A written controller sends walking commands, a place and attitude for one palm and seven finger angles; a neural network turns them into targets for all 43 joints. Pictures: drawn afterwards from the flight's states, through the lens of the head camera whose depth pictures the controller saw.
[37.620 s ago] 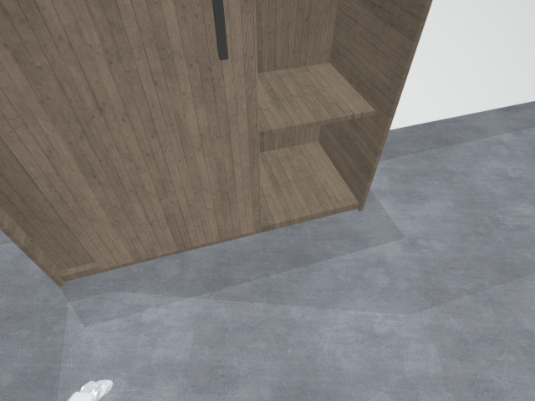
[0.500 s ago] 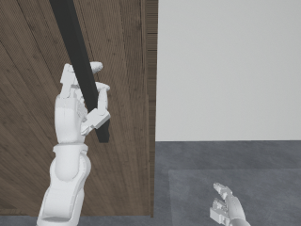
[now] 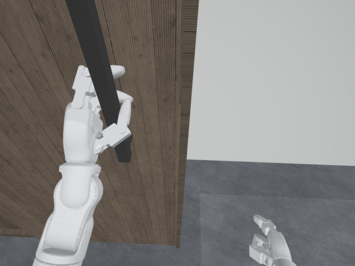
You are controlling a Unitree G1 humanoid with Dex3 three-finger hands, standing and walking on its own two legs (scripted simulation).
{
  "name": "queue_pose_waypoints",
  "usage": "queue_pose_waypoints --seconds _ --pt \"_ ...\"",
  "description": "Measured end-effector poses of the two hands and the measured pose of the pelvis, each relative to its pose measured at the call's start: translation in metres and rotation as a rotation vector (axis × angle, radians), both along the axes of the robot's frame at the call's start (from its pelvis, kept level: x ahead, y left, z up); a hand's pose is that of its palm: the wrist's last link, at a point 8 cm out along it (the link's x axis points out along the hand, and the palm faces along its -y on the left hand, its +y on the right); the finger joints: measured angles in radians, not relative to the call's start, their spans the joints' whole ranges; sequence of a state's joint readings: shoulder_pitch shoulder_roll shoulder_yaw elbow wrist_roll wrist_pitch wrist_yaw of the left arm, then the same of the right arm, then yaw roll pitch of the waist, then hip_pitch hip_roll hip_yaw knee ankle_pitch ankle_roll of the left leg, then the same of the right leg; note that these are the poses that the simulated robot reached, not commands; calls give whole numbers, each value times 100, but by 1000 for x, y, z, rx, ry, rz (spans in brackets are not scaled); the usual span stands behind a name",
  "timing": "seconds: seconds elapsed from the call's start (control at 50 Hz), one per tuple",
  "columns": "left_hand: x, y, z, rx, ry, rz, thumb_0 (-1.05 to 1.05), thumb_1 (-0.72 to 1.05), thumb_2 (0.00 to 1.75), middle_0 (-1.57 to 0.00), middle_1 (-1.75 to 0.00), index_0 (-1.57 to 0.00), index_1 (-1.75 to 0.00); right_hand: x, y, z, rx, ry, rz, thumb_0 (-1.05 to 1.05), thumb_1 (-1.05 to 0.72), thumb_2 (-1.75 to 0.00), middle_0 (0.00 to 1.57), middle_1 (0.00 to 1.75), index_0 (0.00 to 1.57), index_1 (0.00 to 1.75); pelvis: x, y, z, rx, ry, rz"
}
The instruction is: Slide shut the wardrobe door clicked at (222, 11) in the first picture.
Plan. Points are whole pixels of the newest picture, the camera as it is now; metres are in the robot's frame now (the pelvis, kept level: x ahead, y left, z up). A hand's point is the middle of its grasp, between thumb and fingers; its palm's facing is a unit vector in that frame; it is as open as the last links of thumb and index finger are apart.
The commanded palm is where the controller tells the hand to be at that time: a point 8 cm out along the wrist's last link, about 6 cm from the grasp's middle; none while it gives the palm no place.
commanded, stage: loosen the grip on the handle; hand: left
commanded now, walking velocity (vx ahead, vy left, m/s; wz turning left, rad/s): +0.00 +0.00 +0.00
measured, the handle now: (111, 85) +0.31 +0.14 +0.28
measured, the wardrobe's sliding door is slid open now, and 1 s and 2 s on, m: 0.00 0.00 0.00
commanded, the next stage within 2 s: slip the hand off the handle in 0.54 s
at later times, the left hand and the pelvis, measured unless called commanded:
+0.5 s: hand (124, 124) +0.27 +0.12 +0.23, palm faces +0.20 -0.98 -0.08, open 15.0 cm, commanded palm +0.23 +0.15 +0.24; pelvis -0.06 -0.05 -0.01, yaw +0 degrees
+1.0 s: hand (114, 128) +0.26 +0.14 +0.23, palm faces +0.02 -1.00 -0.08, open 15.4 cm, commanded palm +0.23 +0.21 +0.24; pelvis -0.04 +0.01 -0.01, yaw -2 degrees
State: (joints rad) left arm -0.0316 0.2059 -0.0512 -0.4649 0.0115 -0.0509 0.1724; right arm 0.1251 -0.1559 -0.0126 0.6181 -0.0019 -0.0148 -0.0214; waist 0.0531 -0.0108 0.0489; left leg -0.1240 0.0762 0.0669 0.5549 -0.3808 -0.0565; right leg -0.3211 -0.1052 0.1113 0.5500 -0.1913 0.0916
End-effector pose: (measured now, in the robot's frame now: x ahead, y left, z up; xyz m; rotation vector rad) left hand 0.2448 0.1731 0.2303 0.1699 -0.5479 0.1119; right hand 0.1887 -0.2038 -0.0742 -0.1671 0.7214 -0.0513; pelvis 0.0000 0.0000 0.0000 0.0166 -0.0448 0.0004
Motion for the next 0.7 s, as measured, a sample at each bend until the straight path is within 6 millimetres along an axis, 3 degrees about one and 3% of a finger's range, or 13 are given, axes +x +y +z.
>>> queue_pose_waypoints --seconds 0.08,0.2,0.3,0.38,0.46,0.54,0.62,0.7 --pt "0 9 3 30 9 -18 -10 55 67 -43 -142 -21 -116 -13 1 -6 18 29 112 2 -90 -90 20 30 20 30 -22 -14 1 1 -29 41" --pt "0 5 5 -67 29 21 -5 22 54 -47 -142 -33 -121 -36 -9 -4 75 -42 116 2 -90 -90 20 30 20 30 -37 -34 1 11 -29 49" --pt "0 -2 2 -98 4 71 -2 -16 38 -46 -140 -28 -121 -57 -35 -5 69 -94 83 2 -90 -90 20 30 21 30 -46 -46 0 11 -31 28" --pt "0 -3 -1 -77 -27 75 -1 -36 29 -44 -137 -20 -117 -76 -63 -9 19 -85 41 2 -90 -90 20 30 21 30 -53 -52 -3 8 -18 7" --pt "0 -1 -3 -52 -46 54 -1 -47 24 -42 -135 -17 -111 -93 -88 -11 -42 -60 -5 2 -90 -90 20 30 20 30 -58 -54 -7 5 -5 1" --pt "0 0 -4 -43 -51 31 -1 -53 21 -41 -134 -16 -107 -103 -100 -13 -84 -46 -40 2 -90 -90 20 30 20 30 -61 -49 -10 3 4 2" --pt "0 2 -4 -41 -51 9 -1 -55 20 -40 -133 -16 -104 -106 -95 -14 -97 -50 -57 2 -90 -90 20 30 20 30 -61 -41 -11 2 11 1" --pt "1 4 -4 -34 -53 -24 -1 -56 20 -39 -131 -16 -101 -103 -77 -14 -87 -60 -51 2 -91 -90 20 30 20 30 -60 -29 -11 2 17 -5"
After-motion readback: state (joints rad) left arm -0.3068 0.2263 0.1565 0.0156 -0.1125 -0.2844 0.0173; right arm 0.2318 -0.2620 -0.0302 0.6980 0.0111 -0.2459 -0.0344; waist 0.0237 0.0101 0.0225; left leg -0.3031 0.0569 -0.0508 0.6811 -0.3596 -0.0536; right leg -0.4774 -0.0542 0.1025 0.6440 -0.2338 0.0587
